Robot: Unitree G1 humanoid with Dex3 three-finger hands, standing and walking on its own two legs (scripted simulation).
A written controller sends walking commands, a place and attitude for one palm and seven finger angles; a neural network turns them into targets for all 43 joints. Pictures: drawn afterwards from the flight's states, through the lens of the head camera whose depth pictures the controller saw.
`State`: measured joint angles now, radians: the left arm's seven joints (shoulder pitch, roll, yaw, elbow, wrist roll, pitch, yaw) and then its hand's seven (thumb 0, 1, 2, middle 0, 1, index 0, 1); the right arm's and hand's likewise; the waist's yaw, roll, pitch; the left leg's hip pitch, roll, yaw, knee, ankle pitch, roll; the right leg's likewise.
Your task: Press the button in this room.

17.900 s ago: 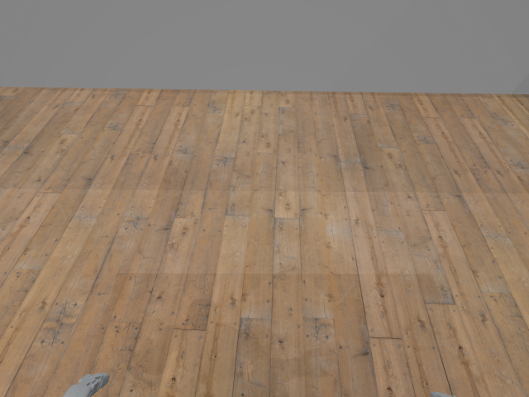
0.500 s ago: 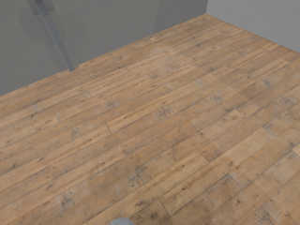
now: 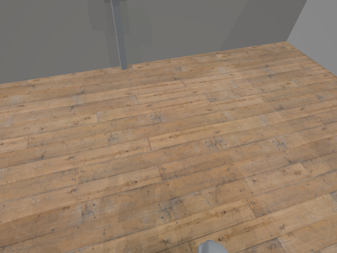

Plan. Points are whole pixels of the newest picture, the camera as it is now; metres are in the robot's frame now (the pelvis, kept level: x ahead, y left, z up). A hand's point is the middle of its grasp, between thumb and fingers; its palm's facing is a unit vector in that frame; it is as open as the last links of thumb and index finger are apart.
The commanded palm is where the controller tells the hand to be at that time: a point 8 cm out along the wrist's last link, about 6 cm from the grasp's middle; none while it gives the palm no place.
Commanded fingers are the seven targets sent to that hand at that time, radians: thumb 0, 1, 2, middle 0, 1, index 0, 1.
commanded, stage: turn or walk to find it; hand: left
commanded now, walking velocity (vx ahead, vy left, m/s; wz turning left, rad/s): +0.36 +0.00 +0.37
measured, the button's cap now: out of the picture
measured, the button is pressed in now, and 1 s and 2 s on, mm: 0 0 0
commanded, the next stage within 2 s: stand and wait in 1.50 s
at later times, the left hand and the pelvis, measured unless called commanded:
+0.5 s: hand (121, 244) +0.17 +0.13 -0.16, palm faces +0.24 -0.94 -0.25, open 7.2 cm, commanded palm none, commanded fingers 0.00 0.90 0.90 -0.20 -0.30 -0.20 -0.30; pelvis +0.20 -0.06 +0.00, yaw +12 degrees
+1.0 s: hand (108, 167) +0.41 +0.23 -0.17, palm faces +0.30 -0.94 -0.18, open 7.4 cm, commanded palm none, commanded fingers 0.00 0.90 0.90 -0.20 -0.30 -0.20 -0.30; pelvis +0.39 +0.03 +0.00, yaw +14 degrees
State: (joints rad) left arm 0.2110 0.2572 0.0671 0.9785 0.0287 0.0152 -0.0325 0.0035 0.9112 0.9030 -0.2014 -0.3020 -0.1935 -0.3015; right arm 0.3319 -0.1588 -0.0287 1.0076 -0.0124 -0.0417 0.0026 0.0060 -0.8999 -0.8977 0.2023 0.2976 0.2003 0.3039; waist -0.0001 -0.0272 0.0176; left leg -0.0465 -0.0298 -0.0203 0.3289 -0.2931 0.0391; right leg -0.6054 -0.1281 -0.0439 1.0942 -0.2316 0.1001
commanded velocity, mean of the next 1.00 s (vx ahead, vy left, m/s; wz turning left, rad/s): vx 0.37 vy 0.00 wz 0.17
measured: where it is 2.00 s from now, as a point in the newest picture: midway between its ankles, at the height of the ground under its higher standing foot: (157, 170)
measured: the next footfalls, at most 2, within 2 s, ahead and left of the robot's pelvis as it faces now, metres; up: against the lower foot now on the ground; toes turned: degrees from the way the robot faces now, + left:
right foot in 0.20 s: +0.23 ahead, -0.16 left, +0.00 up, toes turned -3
left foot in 0.70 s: +0.39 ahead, +0.13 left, +0.00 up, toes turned +23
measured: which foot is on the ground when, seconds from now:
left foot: down 0.00-0.20, up 0.22-0.68, down 0.70-1.00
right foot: up 0.00-0.18, down 0.20-0.70, up 0.72-1.00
